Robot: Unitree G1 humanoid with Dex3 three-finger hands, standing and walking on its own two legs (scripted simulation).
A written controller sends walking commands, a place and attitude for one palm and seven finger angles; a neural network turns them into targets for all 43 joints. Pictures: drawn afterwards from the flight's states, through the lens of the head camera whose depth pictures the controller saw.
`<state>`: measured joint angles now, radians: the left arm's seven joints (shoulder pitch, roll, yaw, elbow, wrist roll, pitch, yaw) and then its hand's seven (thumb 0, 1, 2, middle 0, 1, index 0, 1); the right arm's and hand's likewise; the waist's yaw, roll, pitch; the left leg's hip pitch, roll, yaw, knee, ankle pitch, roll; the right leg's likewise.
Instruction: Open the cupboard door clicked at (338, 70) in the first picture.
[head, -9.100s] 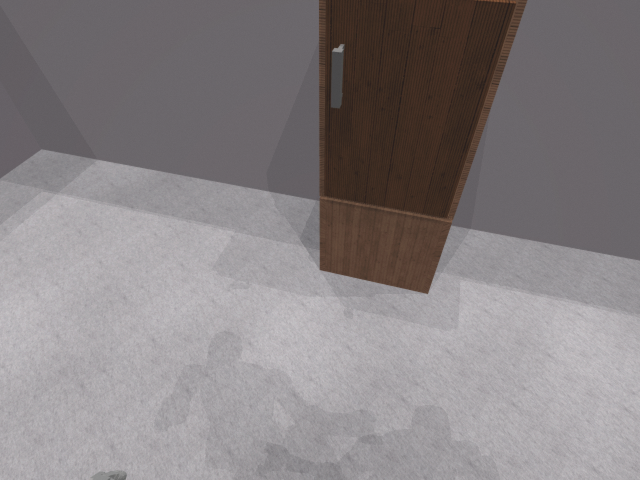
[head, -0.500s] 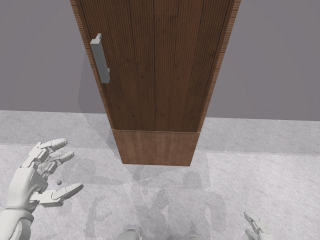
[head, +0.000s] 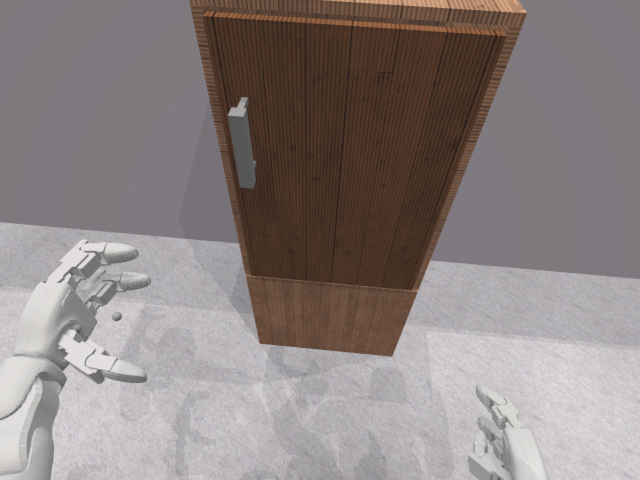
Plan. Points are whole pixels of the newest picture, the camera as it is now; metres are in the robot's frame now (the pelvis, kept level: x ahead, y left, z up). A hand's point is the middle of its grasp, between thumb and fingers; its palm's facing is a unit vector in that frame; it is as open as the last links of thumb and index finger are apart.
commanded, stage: raise the hand with hooked fingers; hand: left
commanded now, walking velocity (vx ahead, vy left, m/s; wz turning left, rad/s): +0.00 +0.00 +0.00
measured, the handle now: (245, 143) +0.59 +0.18 +0.10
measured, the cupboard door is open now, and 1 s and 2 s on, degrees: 0 0 0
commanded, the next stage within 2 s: move the hooked fingers beside the handle in 0.74 s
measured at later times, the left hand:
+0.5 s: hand (119, 276) +0.30 +0.26 +0.11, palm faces +0.00 -1.00 -0.02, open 14.0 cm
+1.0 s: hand (127, 271) +0.31 +0.25 +0.11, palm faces +0.03 -1.00 -0.01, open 14.0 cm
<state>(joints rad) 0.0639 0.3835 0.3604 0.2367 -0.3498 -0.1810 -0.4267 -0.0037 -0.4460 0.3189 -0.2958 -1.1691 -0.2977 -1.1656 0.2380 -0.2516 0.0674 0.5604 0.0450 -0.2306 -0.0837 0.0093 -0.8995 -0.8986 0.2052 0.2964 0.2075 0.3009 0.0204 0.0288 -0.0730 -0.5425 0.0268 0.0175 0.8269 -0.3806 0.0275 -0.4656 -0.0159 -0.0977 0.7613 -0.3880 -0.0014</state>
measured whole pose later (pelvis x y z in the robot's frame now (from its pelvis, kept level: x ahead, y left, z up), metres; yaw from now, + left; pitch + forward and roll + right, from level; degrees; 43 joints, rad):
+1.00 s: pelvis +0.00 -0.02 +0.01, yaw +0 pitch +4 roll -1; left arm -0.20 0.44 0.42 0.51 -0.33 -0.15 -0.49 -0.01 -0.50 0.29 -0.30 -1.21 -0.30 -1.20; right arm 0.26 -0.28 0.06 0.59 0.06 -0.19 -0.11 0.01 -0.90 -0.90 0.21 0.30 0.21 0.30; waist 0.01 0.03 -0.04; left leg -0.48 0.04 0.02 0.74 -0.33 0.00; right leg -0.42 0.00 -0.10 0.70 -0.35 -0.02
